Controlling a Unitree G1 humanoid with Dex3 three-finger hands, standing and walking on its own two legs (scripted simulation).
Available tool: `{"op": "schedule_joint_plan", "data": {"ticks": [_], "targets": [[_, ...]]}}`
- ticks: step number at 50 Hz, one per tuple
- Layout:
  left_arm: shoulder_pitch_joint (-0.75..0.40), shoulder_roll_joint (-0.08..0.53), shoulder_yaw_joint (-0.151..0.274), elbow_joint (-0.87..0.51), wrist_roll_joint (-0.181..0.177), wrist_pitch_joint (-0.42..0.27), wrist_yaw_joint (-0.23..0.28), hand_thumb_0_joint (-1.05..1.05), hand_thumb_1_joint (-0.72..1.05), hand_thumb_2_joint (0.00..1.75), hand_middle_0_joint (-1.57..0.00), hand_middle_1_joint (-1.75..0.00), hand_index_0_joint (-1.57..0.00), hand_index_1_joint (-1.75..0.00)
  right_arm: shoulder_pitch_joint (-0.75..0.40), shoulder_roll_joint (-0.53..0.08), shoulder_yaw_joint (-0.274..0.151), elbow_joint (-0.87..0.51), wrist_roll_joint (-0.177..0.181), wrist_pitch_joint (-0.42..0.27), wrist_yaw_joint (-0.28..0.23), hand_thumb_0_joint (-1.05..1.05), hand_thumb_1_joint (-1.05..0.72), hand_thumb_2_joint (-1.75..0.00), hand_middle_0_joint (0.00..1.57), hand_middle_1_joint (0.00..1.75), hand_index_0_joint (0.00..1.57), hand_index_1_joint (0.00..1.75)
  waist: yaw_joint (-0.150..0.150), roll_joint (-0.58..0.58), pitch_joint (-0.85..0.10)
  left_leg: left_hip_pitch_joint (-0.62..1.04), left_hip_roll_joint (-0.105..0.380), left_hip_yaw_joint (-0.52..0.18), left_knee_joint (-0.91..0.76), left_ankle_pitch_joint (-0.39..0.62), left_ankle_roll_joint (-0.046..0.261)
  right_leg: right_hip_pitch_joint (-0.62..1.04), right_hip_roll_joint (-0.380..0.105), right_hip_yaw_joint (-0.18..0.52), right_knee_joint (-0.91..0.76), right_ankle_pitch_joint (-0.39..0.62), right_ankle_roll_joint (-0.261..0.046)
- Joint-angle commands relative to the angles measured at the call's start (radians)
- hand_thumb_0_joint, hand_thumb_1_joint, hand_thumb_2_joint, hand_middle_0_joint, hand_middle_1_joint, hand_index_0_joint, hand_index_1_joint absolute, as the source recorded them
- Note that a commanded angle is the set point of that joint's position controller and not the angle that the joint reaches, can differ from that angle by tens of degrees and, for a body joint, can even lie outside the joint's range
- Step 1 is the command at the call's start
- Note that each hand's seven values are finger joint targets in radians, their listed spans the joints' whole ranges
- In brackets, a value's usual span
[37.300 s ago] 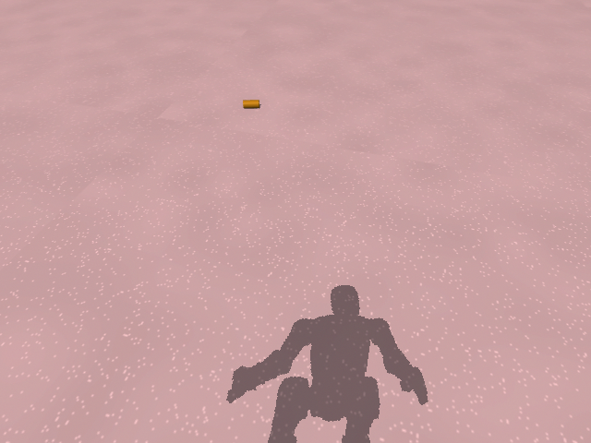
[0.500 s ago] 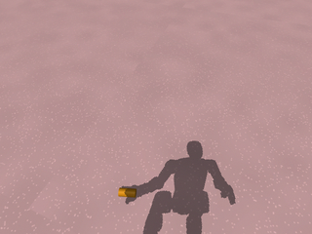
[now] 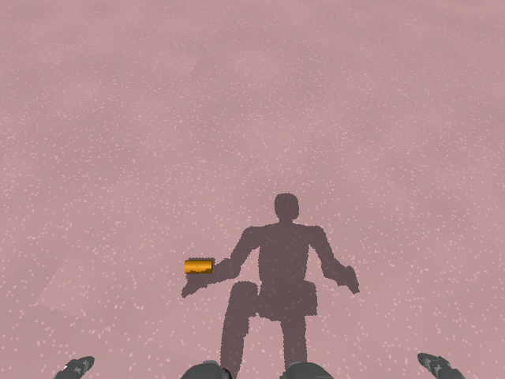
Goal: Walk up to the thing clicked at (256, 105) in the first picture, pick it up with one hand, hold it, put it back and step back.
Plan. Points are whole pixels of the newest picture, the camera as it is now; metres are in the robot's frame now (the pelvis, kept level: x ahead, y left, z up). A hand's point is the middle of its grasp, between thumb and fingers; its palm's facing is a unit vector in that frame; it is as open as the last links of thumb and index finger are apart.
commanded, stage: step back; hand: left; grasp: from above
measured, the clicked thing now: (198, 266) +0.54 +0.20 -0.73
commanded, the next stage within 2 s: none
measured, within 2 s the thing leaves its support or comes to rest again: neither
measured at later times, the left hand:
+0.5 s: hand out of the picture -0.01 +0.28 -0.15, palm faces +0.05 -0.93 -0.37, open 7.4 cm
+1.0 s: hand out of the picture -0.24 +0.23 -0.13, palm faces +0.02 -0.90 -0.43, open 7.4 cm
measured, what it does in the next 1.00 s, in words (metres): walks backwards: right foot, then left foot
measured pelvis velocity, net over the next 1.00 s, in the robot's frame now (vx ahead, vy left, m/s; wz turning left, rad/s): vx -0.30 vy -0.05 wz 0.01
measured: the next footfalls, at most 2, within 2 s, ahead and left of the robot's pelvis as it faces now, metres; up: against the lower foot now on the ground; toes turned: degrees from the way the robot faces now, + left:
right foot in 0.08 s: +0.01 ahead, -0.13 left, +0.00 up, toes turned +2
left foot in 0.38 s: -0.06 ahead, +0.12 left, +0.00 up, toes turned +0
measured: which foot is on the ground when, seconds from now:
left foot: down 0.00-0.10, up 0.12-0.36, down 0.38-0.80, up 0.82-1.00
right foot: up 0.00-0.06, down 0.08-0.40, up 0.42-0.76, down 0.78-1.00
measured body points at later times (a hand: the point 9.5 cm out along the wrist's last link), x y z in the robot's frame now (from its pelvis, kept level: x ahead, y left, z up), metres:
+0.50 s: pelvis -0.13 +0.00 +0.00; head -0.08 +0.03 +0.45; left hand -0.02 +0.32 -0.12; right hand -0.03 -0.31 -0.10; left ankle -0.10 +0.11 -0.72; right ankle -0.10 -0.13 -0.67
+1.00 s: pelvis -0.30 -0.05 +0.00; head -0.26 -0.06 +0.45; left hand -0.24 +0.27 -0.10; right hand -0.21 -0.37 -0.12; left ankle -0.29 +0.09 -0.66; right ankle -0.28 -0.16 -0.72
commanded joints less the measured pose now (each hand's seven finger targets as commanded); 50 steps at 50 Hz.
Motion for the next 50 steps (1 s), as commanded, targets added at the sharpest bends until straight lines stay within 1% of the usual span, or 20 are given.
{"op": "schedule_joint_plan", "data": {"ticks": [1,3,4,5,6,10,15,18,19,20,21,24,28,33,38,39,40,41,44,50], "targets": [[0.098,0.158,0.053,-0.066,0.007,-0.032,-0.003,0.0,0.9,0.9,-0.2,-0.3,-0.2,-0.3,0.003,-0.289,-0.077,-0.068,0.003,-0.004,-0.012,0.0,-0.9,-0.9,0.2,0.3,0.2,0.3,0.01,0.157,-0.304,0.215,0.246,-0.289,-0.102,0.395,0.145,0.052,-0.028,-0.06,-0.284,0.129,-0.036],[0.167,0.17,0.058,-0.042,0.018,-0.041,-0.004,0.0,0.9,0.9,-0.2,-0.3,-0.2,-0.3,-0.022,-0.276,-0.071,-0.071,0.013,0.0,-0.006,0.0,-0.9,-0.9,0.2,0.3,0.2,0.3,0.042,0.116,-0.311,0.071,0.204,-0.247,-0.06,0.248,0.074,0.192,-0.055,-0.042,-0.418,0.309,-0.071],[0.162,0.23,0.073,-0.056,0.03,-0.048,-0.004,0.0,0.9,0.9,-0.2,-0.3,-0.2,-0.3,-0.014,-0.247,-0.061,-0.078,0.022,-0.001,-0.003,0.0,-0.9,-0.9,0.2,0.3,0.2,0.3,0.034,-0.02,-0.305,-0.069,0.129,-0.202,0.024,0.112,0.015,0.238,-0.182,0.153,-0.442,0.355,-0.125],[0.104,0.319,0.092,-0.079,0.014,-0.043,-0.01,0.0,0.9,0.9,-0.2,-0.3,-0.2,-0.3,-0.052,-0.216,-0.059,-0.082,0.026,0.001,-0.006,0.0,-0.9,-0.9,0.2,0.3,0.2,0.3,0.054,-0.241,-0.237,-0.11,-0.07,-0.069,0.235,-0.166,-0.047,0.105,-0.369,0.39,-0.542,0.404,-0.291],[0.046,0.335,0.095,-0.127,0.027,-0.048,-0.008,0.0,0.9,0.9,-0.2,-0.3,-0.2,-0.3,-0.05,-0.236,-0.067,-0.07,0.016,0.007,-0.011,0.0,-0.9,-0.9,0.2,0.3,0.2,0.3,0.061,-0.24,-0.184,-0.091,-0.086,-0.151,0.461,-0.361,-0.062,-0.016,-0.469,0.483,-0.57,0.467,-0.367],[-0.046,0.231,0.074,-0.17,0.02,-0.05,0.01,0.0,0.9,0.9,-0.2,-0.3,-0.2,-0.3,0.062,-0.223,-0.052,-0.037,0.029,-0.002,-0.01,0.0,-0.9,-0.9,0.2,0.3,0.2,0.3,0.002,-0.124,-0.186,-0.119,-0.111,-0.206,0.544,-0.235,-0.066,0.069,-0.293,0.171,-0.456,0.68,-0.251],[0.049,0.213,0.066,-0.183,0.026,-0.033,0.013,0.0,0.9,0.9,-0.2,-0.3,-0.2,-0.3,0.061,-0.203,-0.047,-0.057,0.01,-0.014,-0.009,0.0,-0.9,-0.9,0.2,0.3,0.2,0.3,0.055,-0.161,-0.252,-0.092,-0.032,-0.114,0.09,-0.234,-0.064,0.281,-0.273,0.129,-0.353,0.727,-0.217],[0.037,0.22,0.057,-0.197,0.003,-0.012,-0.001,0.0,0.9,0.9,-0.2,-0.3,-0.2,-0.3,0.136,-0.203,-0.062,-0.027,-0.008,-0.028,-0.007,0.0,-0.9,-0.9,0.2,0.3,0.2,0.3,0.01,-0.125,-0.273,0.116,-0.031,-0.056,-0.239,0.101,-0.051,0.153,-0.222,0.091,-0.241,0.599,-0.148],[0.059,0.182,0.047,-0.208,0.0,-0.007,-0.004,0.0,0.9,0.9,-0.2,-0.3,-0.2,-0.3,0.127,-0.261,-0.079,-0.04,-0.022,-0.034,-0.008,0.0,-0.9,-0.9,0.2,0.3,0.2,0.3,0.021,0.0,-0.276,0.195,0.102,-0.25,-0.262,0.171,-0.008,0.009,-0.153,0.071,-0.172,0.402,-0.096],[0.032,0.16,0.043,-0.221,-0.006,-0.012,-0.003,0.0,0.9,0.9,-0.2,-0.3,-0.2,-0.3,0.072,-0.39,-0.102,-0.057,-0.017,-0.032,0.003,0.0,-0.9,-0.9,0.2,0.3,0.2,0.3,0.012,0.262,-0.25,0.16,0.331,-0.537,-0.307,0.3,0.129,-0.135,0.036,-0.044,-0.019,0.03,-0.043],[-0.039,0.203,0.065,-0.211,0.008,-0.01,0.012,0.0,0.9,0.9,-0.2,-0.3,-0.2,-0.3,0.076,-0.419,-0.111,-0.066,-0.018,-0.033,0.002,0.0,-0.9,-0.9,0.2,0.3,0.2,0.3,-0.054,0.257,-0.231,0.023,0.422,-0.658,-0.335,0.319,0.251,-0.096,0.041,0.065,0.196,-0.167,-0.033],[0.073,0.182,0.066,-0.161,-0.013,-0.006,0.009,0.0,0.9,0.9,-0.2,-0.3,-0.2,-0.3,-0.035,-0.3,-0.072,-0.074,-0.018,-0.034,-0.013,0.0,-0.9,-0.9,0.2,0.3,0.2,0.3,0.048,0.136,-0.201,0.082,0.281,-0.369,-0.245,0.398,0.172,-0.173,0.046,0.13,0.392,-0.03,-0.048],[0.108,0.183,0.077,-0.159,0.004,-0.009,-0.003,0.0,0.9,0.9,-0.2,-0.3,-0.2,-0.3,0.02,-0.272,-0.075,-0.09,-0.013,-0.032,-0.018,0.0,-0.9,-0.9,0.2,0.3,0.2,0.3,0.015,0.144,-0.241,0.211,0.269,-0.332,-0.19,0.42,0.191,-0.193,0.031,0.09,0.329,-0.01,0.006],[0.109,0.176,0.07,-0.154,0.004,-0.01,-0.015,0.0,0.9,0.9,-0.2,-0.3,-0.2,-0.3,0.048,-0.305,-0.082,-0.105,-0.017,-0.022,-0.013,0.0,-0.9,-0.9,0.2,0.3,0.2,0.3,-0.02,0.215,-0.254,0.202,0.258,-0.322,-0.228,0.202,0.189,-0.103,0.009,0.014,0.073,-0.012,0.013],[0.301,0.178,0.082,-0.04,0.015,-0.02,-0.026,0.0,0.9,0.9,-0.2,-0.3,-0.2,-0.3,-0.016,-0.312,-0.083,-0.119,-0.011,0.01,-0.009,0.0,-0.9,-0.9,0.2,0.3,0.2,0.3,0.055,0.216,-0.302,-0.033,0.183,-0.246,-0.131,0.003,0.07,0.232,-0.03,-0.096,-0.459,0.174,-0.046],[0.27,0.229,0.096,-0.06,0.035,-0.025,-0.027,0.0,0.9,0.9,-0.2,-0.3,-0.2,-0.3,0.017,-0.261,-0.069,-0.12,-0.001,0.013,-0.007,0.0,-0.9,-0.9,0.2,0.3,0.2,0.3,0.043,0.059,-0.251,-0.193,0.085,-0.202,-0.014,-0.142,0.003,0.246,-0.118,0.088,-0.505,0.077,-0.08],[0.207,0.349,0.124,-0.109,0.036,-0.022,-0.026,0.0,0.9,0.9,-0.2,-0.3,-0.2,-0.3,-0.053,-0.202,-0.057,-0.157,0.012,0.004,-0.014,0.0,-0.9,-0.9,0.2,0.3,0.2,0.3,0.087,-0.256,-0.183,-0.281,-0.113,-0.128,0.231,-0.28,-0.058,0.057,-0.352,0.403,-0.622,-0.013,-0.203],[0.114,0.408,0.129,-0.154,0.038,-0.024,-0.018,0.0,0.9,0.9,-0.2,-0.3,-0.2,-0.3,-0.057,-0.254,-0.079,-0.15,0.004,0.007,-0.028,0.0,-0.9,-0.9,0.2,0.3,0.2,0.3,0.09,-0.273,-0.131,-0.209,-0.06,-0.218,0.453,-0.333,-0.081,-0.144,-0.505,0.538,-0.674,0.015,-0.327],[-0.038,0.25,0.085,-0.18,0.034,-0.038,-0.004,0.0,0.9,0.9,-0.2,-0.3,-0.2,-0.3,0.059,-0.242,-0.067,-0.076,0.018,0.0,-0.021,0.0,-0.9,-0.9,0.2,0.3,0.2,0.3,-0.022,-0.103,-0.112,-0.164,-0.119,-0.222,0.563,-0.184,-0.066,-0.103,-0.287,0.151,-0.501,0.369,-0.201],[0.097,0.234,0.081,-0.182,0.033,-0.032,0.016,0.0,0.9,0.9,-0.2,-0.3,-0.2,-0.3,0.043,-0.21,-0.05,-0.089,0.002,-0.012,-0.018,0.0,-0.9,-0.9,0.2,0.3,0.2,0.3,0.073,-0.165,-0.199,-0.172,-0.055,-0.14,0.275,-0.261,-0.079,0.215,-0.316,0.136,-0.39,0.656,-0.225]]}}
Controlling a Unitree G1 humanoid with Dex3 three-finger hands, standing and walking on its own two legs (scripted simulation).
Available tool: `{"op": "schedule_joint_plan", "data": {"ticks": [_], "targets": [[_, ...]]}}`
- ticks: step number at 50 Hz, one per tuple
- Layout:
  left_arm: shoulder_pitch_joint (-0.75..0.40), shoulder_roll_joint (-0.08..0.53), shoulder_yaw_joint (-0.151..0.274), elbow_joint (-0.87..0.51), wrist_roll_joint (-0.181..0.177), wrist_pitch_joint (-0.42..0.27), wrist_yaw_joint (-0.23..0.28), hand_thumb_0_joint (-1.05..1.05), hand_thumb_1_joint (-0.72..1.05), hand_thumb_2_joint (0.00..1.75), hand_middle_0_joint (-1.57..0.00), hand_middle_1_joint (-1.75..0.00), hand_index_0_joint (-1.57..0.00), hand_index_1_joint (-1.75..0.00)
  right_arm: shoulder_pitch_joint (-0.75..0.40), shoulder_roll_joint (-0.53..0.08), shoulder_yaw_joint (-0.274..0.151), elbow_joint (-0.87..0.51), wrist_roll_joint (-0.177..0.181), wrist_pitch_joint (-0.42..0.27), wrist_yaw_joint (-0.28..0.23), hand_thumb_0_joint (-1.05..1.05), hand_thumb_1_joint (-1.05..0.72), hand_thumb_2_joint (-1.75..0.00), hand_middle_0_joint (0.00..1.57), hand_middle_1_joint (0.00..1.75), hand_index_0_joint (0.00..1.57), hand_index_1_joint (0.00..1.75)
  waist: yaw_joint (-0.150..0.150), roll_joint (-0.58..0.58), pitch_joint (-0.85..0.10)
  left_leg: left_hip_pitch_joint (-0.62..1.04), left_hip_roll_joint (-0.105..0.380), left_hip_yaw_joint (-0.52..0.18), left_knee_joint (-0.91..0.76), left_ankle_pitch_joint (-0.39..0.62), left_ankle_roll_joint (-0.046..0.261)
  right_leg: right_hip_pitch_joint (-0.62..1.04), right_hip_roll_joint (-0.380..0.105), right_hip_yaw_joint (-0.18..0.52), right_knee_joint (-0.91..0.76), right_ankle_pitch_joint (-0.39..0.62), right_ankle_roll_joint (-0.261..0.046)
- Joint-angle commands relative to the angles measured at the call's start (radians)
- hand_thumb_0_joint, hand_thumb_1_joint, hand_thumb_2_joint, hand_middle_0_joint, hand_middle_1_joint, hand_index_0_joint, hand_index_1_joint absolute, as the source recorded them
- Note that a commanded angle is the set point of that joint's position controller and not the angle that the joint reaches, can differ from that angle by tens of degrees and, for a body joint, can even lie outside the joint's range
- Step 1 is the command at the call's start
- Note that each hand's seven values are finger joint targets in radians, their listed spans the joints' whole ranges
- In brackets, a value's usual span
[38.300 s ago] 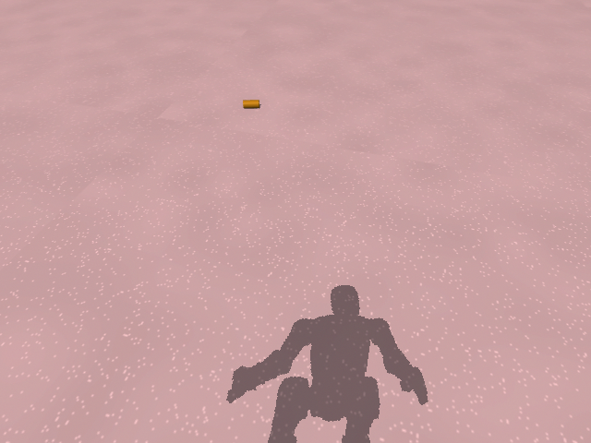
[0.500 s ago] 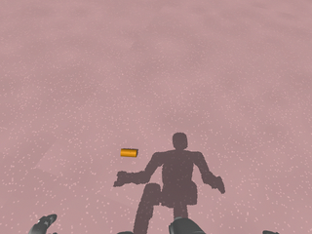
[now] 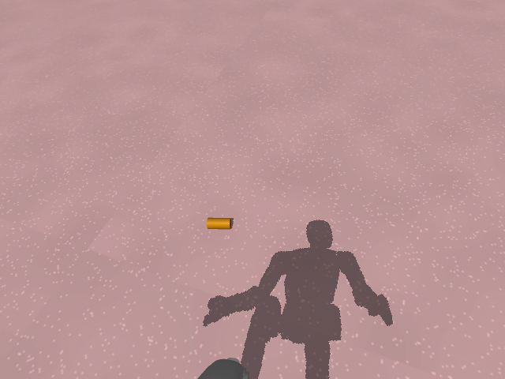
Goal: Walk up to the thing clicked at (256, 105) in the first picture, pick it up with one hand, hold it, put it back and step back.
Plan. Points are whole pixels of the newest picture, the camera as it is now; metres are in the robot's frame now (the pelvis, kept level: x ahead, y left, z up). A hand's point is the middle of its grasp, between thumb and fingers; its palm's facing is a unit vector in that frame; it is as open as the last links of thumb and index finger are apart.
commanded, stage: step back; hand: left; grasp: from above
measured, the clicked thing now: (219, 223) +0.84 +0.24 -0.74
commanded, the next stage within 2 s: stand in 1.62 s
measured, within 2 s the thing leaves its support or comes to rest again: neither
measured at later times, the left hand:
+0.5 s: hand out of the picture -0.11 +0.24 -0.16, palm faces +0.00 -0.91 -0.41, open 7.4 cm
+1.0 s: hand out of the picture -0.20 +0.24 -0.14, palm faces +0.09 -0.91 -0.40, open 7.4 cm
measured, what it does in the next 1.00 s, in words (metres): walks backwards: left foot, then right foot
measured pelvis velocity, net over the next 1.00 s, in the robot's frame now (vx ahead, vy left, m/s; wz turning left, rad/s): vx -0.24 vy -0.04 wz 0.07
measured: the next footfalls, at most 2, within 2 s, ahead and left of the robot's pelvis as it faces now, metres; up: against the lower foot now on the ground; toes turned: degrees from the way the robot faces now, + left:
left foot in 0.12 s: -0.01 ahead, +0.12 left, +0.00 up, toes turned +1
right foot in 0.46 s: -0.18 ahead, -0.14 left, +0.00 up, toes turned +3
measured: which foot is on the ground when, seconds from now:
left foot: up 0.00-0.10, down 0.12-0.48, up 0.50-0.74, down 0.76-0.98, up 1.00-1.00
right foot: down 0.00-0.14, up 0.16-0.44, down 0.46-1.00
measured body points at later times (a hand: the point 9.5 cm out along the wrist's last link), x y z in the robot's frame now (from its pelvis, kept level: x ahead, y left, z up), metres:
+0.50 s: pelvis -0.19 -0.03 -0.01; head -0.14 -0.04 +0.43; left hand -0.11 +0.29 -0.13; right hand -0.04 -0.35 -0.12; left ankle -0.06 +0.11 -0.72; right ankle -0.21 -0.15 -0.73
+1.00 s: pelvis -0.24 -0.04 +0.00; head -0.24 -0.04 +0.45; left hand -0.21 +0.29 -0.12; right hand -0.15 -0.34 -0.13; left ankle -0.23 +0.10 -0.72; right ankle -0.22 -0.14 -0.73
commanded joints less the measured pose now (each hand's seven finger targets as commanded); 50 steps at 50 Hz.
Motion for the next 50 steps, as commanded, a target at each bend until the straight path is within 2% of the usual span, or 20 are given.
{"op": "schedule_joint_plan", "data": {"ticks": [1,5,6,7,8,11,21,23,24,25,28,33,37,38,39,40,46,47,49,50], "targets": [[-0.046,0.27,0.069,-0.131,-0.008,-0.027,0.032,0.0,0.9,0.9,-0.2,-0.3,-0.2,-0.3,-0.039,-0.135,-0.037,-0.098,-0.015,-0.035,-0.007,0.0,-0.9,-0.9,0.2,0.3,0.2,0.3,0.023,-0.219,-0.136,0.004,0.069,0.042,-0.263,-0.056,0.003,0.206,-0.237,0.217,-0.13,0.497,-0.195],[-0.082,0.246,0.044,-0.146,-0.028,-0.003,0.021,0.0,0.9,0.9,-0.2,-0.3,-0.2,-0.3,0.069,-0.149,-0.057,-0.039,-0.023,-0.04,-0.002,0.0,-0.9,-0.9,0.2,0.3,0.2,0.3,-0.023,-0.133,-0.198,0.269,0.088,0.087,-0.675,0.299,0.039,0.099,-0.164,0.151,0.017,0.372,-0.107],[-0.052,0.209,0.035,-0.147,-0.032,0.0,0.017,0.0,0.9,0.9,-0.2,-0.3,-0.2,-0.3,0.059,-0.203,-0.071,-0.047,-0.036,-0.042,-0.003,0.0,-0.9,-0.9,0.2,0.3,0.2,0.3,-0.006,-0.011,-0.203,0.351,0.248,-0.132,-0.704,0.388,0.095,-0.061,-0.092,0.117,0.103,0.173,-0.058],[-0.104,0.211,0.036,-0.164,-0.045,-0.004,0.022,0.0,0.9,0.9,-0.2,-0.3,-0.2,-0.3,-0.017,-0.328,-0.088,-0.072,-0.02,-0.036,0.008,0.0,-0.9,-0.9,0.2,0.3,0.2,0.3,-0.017,0.211,-0.186,0.252,0.446,-0.348,-0.723,0.52,0.254,-0.119,0.076,-0.03,0.263,-0.189,-0.015],[-0.165,0.246,0.058,-0.151,-0.028,0.001,0.032,0.0,0.9,0.9,-0.2,-0.3,-0.2,-0.3,-0.015,-0.342,-0.096,-0.081,-0.032,-0.04,0.006,0.0,-0.9,-0.9,0.2,0.3,0.2,0.3,-0.07,0.195,-0.155,0.123,0.513,-0.459,-0.754,0.525,0.333,-0.091,0.079,0.1,0.475,-0.347,-0.007],[-0.068,0.223,0.054,-0.097,-0.049,0.009,0.025,0.0,0.9,0.9,-0.2,-0.3,-0.2,-0.3,-0.103,-0.241,-0.061,-0.083,-0.032,-0.045,-0.011,0.0,-0.9,-0.9,0.2,0.3,0.2,0.3,0.011,0.072,-0.141,0.18,0.386,-0.194,-0.661,0.634,0.257,-0.161,0.116,0.189,0.649,-0.231,-0.022],[0.082,0.2,0.046,0.02,-0.029,-0.036,0.005,0.0,0.9,0.9,-0.2,-0.3,-0.2,-0.3,-0.116,-0.247,-0.064,-0.087,-0.022,0.003,0.008,0.0,-0.9,-0.9,0.2,0.3,0.2,0.3,0.007,0.201,-0.244,0.22,0.307,-0.08,-0.57,0.306,0.178,0.138,0.074,-0.055,-0.191,-0.024,-0.01],[0.087,0.293,0.075,0.027,0.004,-0.052,0.013,0.0,0.9,0.9,-0.2,-0.3,-0.2,-0.3,-0.105,-0.14,-0.033,-0.101,-0.018,0.002,0.015,0.0,-0.9,-0.9,0.2,0.3,0.2,0.3,0.014,-0.068,-0.185,-0.113,0.128,0.002,-0.322,0.04,0.067,0.255,-0.11,0.295,-0.303,-0.168,-0.078],[0.005,0.434,0.104,-0.015,0.004,-0.044,0.014,0.0,0.9,0.9,-0.2,-0.3,-0.2,-0.3,-0.174,-0.13,-0.041,-0.13,-0.017,0.001,-0.003,0.0,-0.9,-0.9,0.2,0.3,0.2,0.3,0.066,-0.301,-0.127,-0.114,0.031,-0.025,-0.126,-0.131,0.012,-0.037,-0.38,0.575,-0.4,-0.234,-0.247],[-0.061,0.435,0.1,-0.046,0.001,-0.053,0.02,0.0,0.9,0.9,-0.2,-0.3,-0.2,-0.3,-0.187,-0.184,-0.061,-0.121,-0.017,0.005,-0.005,0.0,-0.9,-0.9,0.2,0.3,0.2,0.3,0.048,-0.234,-0.041,-0.052,0.08,-0.127,0.035,-0.11,-0.008,-0.198,-0.433,0.638,-0.436,-0.265,-0.299],[-0.159,0.296,0.063,-0.048,0.0,-0.069,0.024,0.0,0.9,0.9,-0.2,-0.3,-0.2,-0.3,-0.086,-0.165,-0.05,-0.047,-0.01,-0.008,0.003,0.0,-0.9,-0.9,0.2,0.3,0.2,0.3,-0.037,-0.102,-0.036,-0.036,0.017,-0.068,0.091,0.041,0.004,-0.108,-0.207,0.249,-0.272,0.018,-0.167],[-0.037,0.312,0.076,-0.011,0.008,-0.083,0.016,0.0,0.9,0.9,-0.2,-0.3,-0.2,-0.3,-0.117,-0.151,-0.045,-0.042,-0.032,-0.032,0.03,0.0,-0.9,-0.9,0.2,0.3,0.2,0.3,0.049,-0.195,-0.084,-0.045,0.113,0.018,-0.272,-0.021,-0.011,0.135,-0.211,0.279,-0.281,-0.29,-0.176],[-0.046,0.276,0.043,-0.005,-0.01,-0.062,0.0,0.0,0.9,0.9,-0.2,-0.3,-0.2,-0.3,-0.016,-0.132,-0.056,0.041,-0.033,-0.062,0.032,0.0,-0.9,-0.9,0.2,0.3,0.2,0.3,-0.013,-0.14,-0.106,0.356,0.065,0.119,-0.72,0.112,0.025,-0.044,-0.163,0.168,-0.153,-0.152,-0.126],[-0.021,0.222,0.027,0.001,-0.011,-0.058,-0.002,0.0,0.9,0.9,-0.2,-0.3,-0.2,-0.3,0.02,-0.163,-0.072,0.059,-0.043,-0.069,0.028,0.0,-0.9,-0.9,0.2,0.3,0.2,0.3,-0.026,-0.041,-0.133,0.488,0.124,-0.013,-0.721,0.075,0.05,-0.165,-0.12,0.115,-0.044,-0.131,-0.092],[-0.066,0.174,0.011,-0.004,-0.031,-0.064,-0.007,0.0,0.9,0.9,-0.2,-0.3,-0.2,-0.3,-0.002,-0.231,-0.076,0.046,-0.038,-0.074,0.026,0.0,-0.9,-0.9,0.2,0.3,0.2,0.3,-0.035,0.16,-0.125,0.417,0.336,-0.387,-0.831,-0.218,0.148,-0.271,0.003,0.001,0.08,-0.202,-0.018],[-0.12,0.261,0.04,0.015,-0.027,-0.067,-0.002,0.0,0.9,0.9,-0.2,-0.3,-0.2,-0.3,-0.021,-0.295,-0.087,0.039,-0.031,-0.074,0.032,0.0,-0.9,-0.9,0.2,0.3,0.2,0.3,-0.058,0.126,-0.075,0.201,0.44,-0.472,-0.879,-0.353,0.26,-0.154,-0.001,0.01,0.195,-0.271,-0.014],[0.013,0.208,0.039,0.108,-0.026,-0.092,-0.013,0.0,0.9,0.9,-0.2,-0.3,-0.2,-0.3,-0.125,-0.18,-0.043,0.038,-0.028,-0.064,0.039,0.0,-0.9,-0.9,0.2,0.3,0.2,0.3,0.024,0.132,-0.071,0.042,0.255,-0.118,-0.736,-0.112,0.114,0.186,0.042,-0.052,-0.15,-0.042,-0.022],[0.037,0.216,0.043,0.116,-0.021,-0.096,-0.006,0.0,0.9,0.9,-0.2,-0.3,-0.2,-0.3,-0.109,-0.144,-0.034,0.043,-0.022,-0.056,0.039,0.0,-0.9,-0.9,0.2,0.3,0.2,0.3,0.039,0.091,-0.087,0.0,0.224,-0.072,-0.656,-0.088,0.087,0.275,0.037,-0.015,-0.22,-0.037,-0.029],[0.051,0.354,0.072,0.117,-0.004,-0.106,0.003,0.0,0.9,0.9,-0.2,-0.3,-0.2,-0.3,-0.118,-0.106,-0.028,0.027,-0.021,-0.047,0.028,0.0,-0.9,-0.9,0.2,0.3,0.2,0.3,0.062,-0.171,-0.051,-0.111,0.047,0.012,-0.276,-0.098,0.03,0.166,-0.298,0.513,-0.48,-0.521,-0.163],[-0.03,0.361,0.075,0.084,-0.002,-0.111,0.005,0.0,0.9,0.9,-0.2,-0.3,-0.2,-0.3,-0.096,-0.148,-0.041,0.042,-0.026,-0.05,0.022,0.0,-0.9,-0.9,0.2,0.3,0.2,0.3,0.033,-0.113,0.004,-0.09,0.103,-0.039,-0.198,-0.076,0.023,0.081,-0.373,0.566,-0.482,-0.509,-0.224]]}}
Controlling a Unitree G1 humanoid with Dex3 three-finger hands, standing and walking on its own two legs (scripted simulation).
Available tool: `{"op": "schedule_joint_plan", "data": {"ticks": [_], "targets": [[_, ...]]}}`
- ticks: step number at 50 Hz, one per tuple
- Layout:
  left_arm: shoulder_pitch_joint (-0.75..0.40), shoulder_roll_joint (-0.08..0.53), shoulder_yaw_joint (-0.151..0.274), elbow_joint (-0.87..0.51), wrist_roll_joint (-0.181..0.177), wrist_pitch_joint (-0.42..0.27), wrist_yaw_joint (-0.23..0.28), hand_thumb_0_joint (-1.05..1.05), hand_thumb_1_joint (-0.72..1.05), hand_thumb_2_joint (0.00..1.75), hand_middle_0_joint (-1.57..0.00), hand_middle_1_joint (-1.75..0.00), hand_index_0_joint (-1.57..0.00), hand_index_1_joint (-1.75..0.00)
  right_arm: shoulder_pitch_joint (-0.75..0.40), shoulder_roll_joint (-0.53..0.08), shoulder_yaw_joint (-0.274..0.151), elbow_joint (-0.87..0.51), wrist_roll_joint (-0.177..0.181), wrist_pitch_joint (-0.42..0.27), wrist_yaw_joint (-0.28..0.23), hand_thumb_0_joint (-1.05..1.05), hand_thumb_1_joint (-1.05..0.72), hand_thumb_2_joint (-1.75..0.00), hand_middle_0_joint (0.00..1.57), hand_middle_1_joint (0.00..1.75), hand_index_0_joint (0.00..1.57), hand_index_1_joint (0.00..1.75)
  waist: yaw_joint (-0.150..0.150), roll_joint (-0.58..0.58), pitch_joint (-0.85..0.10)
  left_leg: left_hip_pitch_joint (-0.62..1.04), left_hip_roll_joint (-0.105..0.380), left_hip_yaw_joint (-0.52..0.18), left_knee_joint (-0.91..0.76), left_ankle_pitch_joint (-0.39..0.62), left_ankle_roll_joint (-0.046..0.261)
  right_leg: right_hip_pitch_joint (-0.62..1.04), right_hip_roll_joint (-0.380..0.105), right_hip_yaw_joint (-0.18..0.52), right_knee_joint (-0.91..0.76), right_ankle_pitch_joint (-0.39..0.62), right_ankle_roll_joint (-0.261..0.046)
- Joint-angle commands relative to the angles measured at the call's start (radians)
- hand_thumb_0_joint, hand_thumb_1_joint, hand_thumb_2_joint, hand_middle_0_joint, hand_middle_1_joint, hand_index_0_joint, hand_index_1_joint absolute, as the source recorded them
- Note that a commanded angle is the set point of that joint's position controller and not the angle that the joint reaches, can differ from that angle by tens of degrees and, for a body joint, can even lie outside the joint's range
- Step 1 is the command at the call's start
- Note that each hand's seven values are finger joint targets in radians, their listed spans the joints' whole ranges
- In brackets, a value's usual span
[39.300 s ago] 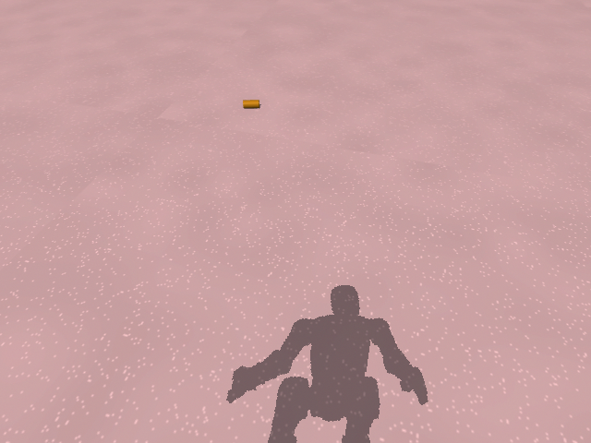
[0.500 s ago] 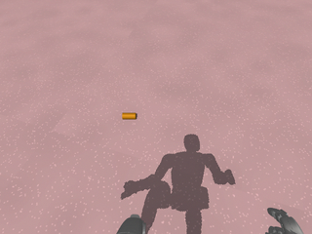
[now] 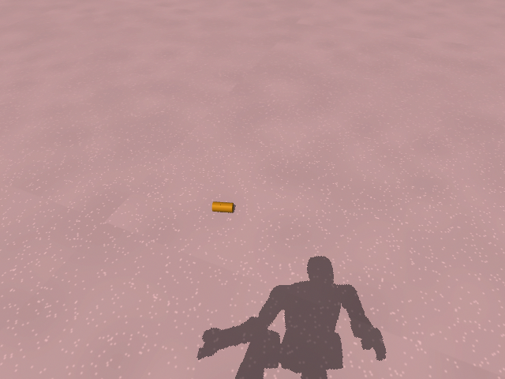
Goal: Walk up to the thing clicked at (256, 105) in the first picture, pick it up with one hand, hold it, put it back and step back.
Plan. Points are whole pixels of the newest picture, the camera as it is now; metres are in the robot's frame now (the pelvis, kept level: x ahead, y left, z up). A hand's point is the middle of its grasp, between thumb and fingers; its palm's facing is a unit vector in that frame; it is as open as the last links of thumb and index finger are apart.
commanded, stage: step back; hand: left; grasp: from above
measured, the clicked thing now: (222, 207) +1.10 +0.21 -0.73
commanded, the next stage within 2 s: stand in 0.62 s
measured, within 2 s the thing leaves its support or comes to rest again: neither
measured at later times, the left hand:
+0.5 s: hand out of the picture +0.12 +0.30 -0.15, palm faces +0.04 -0.94 -0.35, open 7.4 cm
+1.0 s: hand out of the picture +0.11 +0.28 -0.13, palm faces +0.00 -0.94 -0.34, open 7.4 cm
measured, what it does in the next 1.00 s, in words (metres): steps on the spot: left foot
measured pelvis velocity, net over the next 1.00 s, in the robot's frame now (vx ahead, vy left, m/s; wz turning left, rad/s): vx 0.03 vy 0.03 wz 0.01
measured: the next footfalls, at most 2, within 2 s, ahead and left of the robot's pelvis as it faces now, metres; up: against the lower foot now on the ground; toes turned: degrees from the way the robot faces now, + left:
left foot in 0.22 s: +0.10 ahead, +0.15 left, +0.00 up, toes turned +2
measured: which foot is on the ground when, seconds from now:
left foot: up 0.00-0.20, down 0.22-1.00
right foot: down 0.00-1.00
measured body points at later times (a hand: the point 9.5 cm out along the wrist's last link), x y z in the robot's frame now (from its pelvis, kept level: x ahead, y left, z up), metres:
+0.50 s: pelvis +0.04 +0.04 +0.01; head +0.06 +0.05 +0.46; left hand +0.12 +0.35 -0.12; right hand +0.17 -0.25 -0.11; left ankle +0.06 +0.15 -0.73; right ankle +0.01 -0.10 -0.73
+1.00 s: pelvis +0.03 +0.03 +0.02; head +0.03 +0.03 +0.47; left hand +0.11 +0.33 -0.11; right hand +0.13 -0.27 -0.11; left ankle +0.06 +0.15 -0.73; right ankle +0.01 -0.10 -0.73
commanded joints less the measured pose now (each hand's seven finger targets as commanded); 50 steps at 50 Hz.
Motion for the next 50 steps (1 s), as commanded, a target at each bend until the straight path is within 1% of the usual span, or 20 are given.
{"op": "schedule_joint_plan", "data": {"ticks": [1,3,7,9,10,11,12,13,14,17,18,20,22,30,32,35,43,45,49,50], "targets": [[-0.042,0.298,0.073,-0.09,0.002,-0.042,0.023,0.0,0.9,0.9,-0.2,-0.3,-0.2,-0.3,-0.058,-0.229,-0.056,-0.077,0.001,-0.025,-0.023,0.0,-0.9,-0.9,0.2,0.3,0.2,0.3,0.026,-0.053,0.101,-0.28,0.001,-0.103,0.21,-0.104,0.012,0.03,-0.379,0.54,-0.41,-0.413,-0.19],[-0.073,0.264,0.06,-0.086,-0.001,-0.05,0.026,0.0,0.9,0.9,-0.2,-0.3,-0.2,-0.3,-0.036,-0.21,-0.055,-0.053,0.003,-0.032,-0.018,0.0,-0.9,-0.9,0.2,0.3,0.2,0.3,0.006,-0.088,0.078,-0.222,0.018,-0.086,0.176,-0.046,0.007,0.026,-0.305,0.384,-0.385,-0.244,-0.148],[-0.094,0.249,0.049,-0.086,-0.002,-0.046,0.018,0.0,0.9,0.9,-0.2,-0.3,-0.2,-0.3,-0.032,-0.18,-0.049,-0.042,-0.003,-0.043,-0.007,0.0,-0.9,-0.9,0.2,0.3,0.2,0.3,0.006,-0.159,0.005,-0.081,0.009,0.048,-0.027,-0.022,-0.004,0.041,-0.26,0.209,-0.275,0.115,-0.136],[-0.117,0.243,0.037,-0.087,-0.011,-0.034,0.016,0.0,0.9,0.9,-0.2,-0.3,-0.2,-0.3,-0.02,-0.172,-0.057,-0.028,-0.006,-0.048,-0.01,0.0,-0.9,-0.9,0.2,0.3,0.2,0.3,-0.019,-0.138,-0.015,0.06,-0.018,0.102,-0.172,0.125,0.0,-0.023,-0.236,0.146,-0.18,0.228,-0.106],[-0.104,0.218,0.024,-0.086,-0.017,-0.027,0.015,0.0,0.9,0.9,-0.2,-0.3,-0.2,-0.3,-0.014,-0.171,-0.057,-0.019,-0.007,-0.051,-0.015,0.0,-0.9,-0.9,0.2,0.3,0.2,0.3,-0.025,-0.114,-0.033,0.114,-0.021,0.091,-0.237,0.21,0.006,-0.025,-0.201,0.11,-0.109,0.31,-0.076],[-0.093,0.187,0.012,-0.09,-0.02,-0.023,0.015,0.0,0.9,0.9,-0.2,-0.3,-0.2,-0.3,-0.009,-0.195,-0.063,-0.021,-0.012,-0.055,-0.022,0.0,-0.9,-0.9,0.2,0.3,0.2,0.3,-0.031,-0.067,-0.067,0.168,0.04,0.009,-0.249,0.292,0.028,-0.053,-0.166,0.083,-0.044,0.323,-0.043],[-0.08,0.152,0.001,-0.091,-0.033,-0.016,0.014,0.0,0.9,0.9,-0.2,-0.3,-0.2,-0.3,-0.054,-0.239,-0.063,-0.036,-0.013,-0.059,-0.025,0.0,-0.9,-0.9,0.2,0.3,0.2,0.3,-0.008,0.049,-0.087,0.145,0.179,-0.188,-0.301,0.251,0.079,-0.088,-0.086,0.046,-0.002,0.144,0.008],[-0.083,0.171,0.008,-0.068,-0.041,-0.009,0.017,0.0,0.9,0.9,-0.2,-0.3,-0.2,-0.3,-0.094,-0.275,-0.063,-0.042,0.002,-0.057,-0.023,0.0,-0.9,-0.9,0.2,0.3,0.2,0.3,0.003,0.074,-0.093,0.043,0.246,-0.246,-0.315,0.163,0.166,0.005,-0.035,0.023,0.019,-0.092,0.013],[-0.09,0.175,0.004,-0.055,-0.033,-0.009,0.018,0.0,0.9,0.9,-0.2,-0.3,-0.2,-0.3,-0.12,-0.277,-0.061,-0.039,0.001,-0.053,-0.021,0.0,-0.9,-0.9,0.2,0.3,0.2,0.3,0.005,0.073,-0.076,-0.005,0.254,-0.247,-0.324,0.139,0.173,0.051,-0.039,0.037,-0.016,-0.135,0.005],[-0.066,0.186,-0.001,-0.022,-0.028,-0.021,0.021,0.0,0.9,0.9,-0.2,-0.3,-0.2,-0.3,-0.179,-0.236,-0.042,-0.031,0.004,-0.048,-0.023,0.0,-0.9,-0.9,0.2,0.3,0.2,0.3,0.024,0.119,-0.077,0.006,0.164,-0.111,-0.278,0.265,0.077,0.109,-0.079,0.069,-0.137,0.073,-0.009],[-0.06,0.199,0.001,-0.014,-0.03,-0.025,0.021,0.0,0.9,0.9,-0.2,-0.3,-0.2,-0.3,-0.178,-0.223,-0.036,-0.025,0.007,-0.049,-0.024,0.0,-0.9,-0.9,0.2,0.3,0.2,0.3,0.019,0.11,-0.093,0.024,0.138,-0.076,-0.26,0.311,0.058,0.129,-0.093,0.087,-0.141,0.159,-0.009],[-0.093,0.206,0.003,-0.006,-0.03,-0.025,0.024,0.0,0.9,0.9,-0.2,-0.3,-0.2,-0.3,-0.166,-0.213,-0.033,-0.005,0.01,-0.051,-0.028,0.0,-0.9,-0.9,0.2,0.3,0.2,0.3,0.002,0.073,-0.12,0.079,0.122,-0.043,-0.234,0.471,0.046,0.145,-0.111,0.096,-0.136,0.284,-0.008],[-0.108,0.203,-0.001,0.004,-0.031,-0.025,0.029,0.0,0.9,0.9,-0.2,-0.3,-0.2,-0.3,-0.177,-0.212,-0.037,0.008,0.014,-0.049,-0.03,0.0,-0.9,-0.9,0.2,0.3,0.2,0.3,-0.001,0.048,-0.137,0.128,0.127,-0.027,-0.215,0.551,0.05,0.14,-0.115,0.088,-0.144,0.334,-0.006],[-0.152,0.189,-0.01,0.024,-0.023,-0.017,0.028,0.0,0.9,0.9,-0.2,-0.3,-0.2,-0.3,-0.238,-0.196,-0.037,0.031,0.014,-0.042,-0.029,0.0,-0.9,-0.9,0.2,0.3,0.2,0.3,-0.004,0.004,-0.121,0.141,0.127,-0.006,-0.268,0.455,0.046,0.141,-0.119,0.089,-0.188,0.313,0.004],[-0.153,0.17,-0.024,0.041,-0.033,-0.016,0.024,0.0,0.9,0.9,-0.2,-0.3,-0.2,-0.3,-0.225,-0.196,-0.026,0.039,0.018,-0.047,-0.024,0.0,-0.9,-0.9,0.2,0.3,0.2,0.3,-0.008,-0.015,-0.121,0.201,0.126,-0.023,-0.291,0.555,0.038,0.143,-0.134,0.106,-0.235,0.359,0.017],[-0.173,0.179,-0.025,0.045,-0.031,-0.016,0.025,0.0,0.9,0.9,-0.2,-0.3,-0.2,-0.3,-0.232,-0.195,-0.023,0.047,0.019,-0.051,-0.023,0.0,-0.9,-0.9,0.2,0.3,0.2,0.3,-0.013,-0.018,-0.131,0.245,0.127,-0.014,-0.302,0.582,0.032,0.149,-0.139,0.106,-0.262,0.378,0.019],[-0.186,0.178,-0.029,0.067,-0.026,-0.012,0.018,0.0,0.9,0.9,-0.2,-0.3,-0.2,-0.3,-0.245,-0.192,-0.014,0.066,0.021,-0.048,-0.019,0.0,-0.9,-0.9,0.2,0.3,0.2,0.3,-0.01,-0.011,-0.07,0.192,0.117,-0.015,-0.386,0.364,0.013,0.144,-0.139,0.111,-0.334,0.2,0.024],[-0.193,0.188,-0.026,0.068,-0.024,-0.014,0.017,0.0,0.9,0.9,-0.2,-0.3,-0.2,-0.3,-0.234,-0.192,-0.012,0.07,0.02,-0.05,-0.018,0.0,-0.9,-0.9,0.2,0.3,0.2,0.3,-0.015,-0.017,-0.086,0.201,0.12,-0.014,-0.393,0.388,0.014,0.163,-0.144,0.115,-0.33,0.225,0.021],[-0.186,0.182,-0.03,0.073,-0.024,-0.012,0.014,0.0,0.9,0.9,-0.2,-0.3,-0.2,-0.3,-0.225,-0.2,-0.011,0.079,0.017,-0.048,-0.016,0.0,-0.9,-0.9,0.2,0.3,0.2,0.3,-0.013,-0.008,-0.043,0.158,0.116,-0.025,-0.426,0.239,0.01,0.135,-0.139,0.115,-0.349,0.132,0.02],[-0.179,0.187,-0.028,0.075,-0.024,-0.013,0.015,0.0,0.9,0.9,-0.2,-0.3,-0.2,-0.3,-0.234,-0.196,-0.011,0.078,0.018,-0.047,-0.015,0.0,-0.9,-0.9,0.2,0.3,0.2,0.3,-0.007,-0.026,-0.054,0.176,0.112,-0.021,-0.413,0.252,0.009,0.127,-0.144,0.121,-0.359,0.124,0.018]]}}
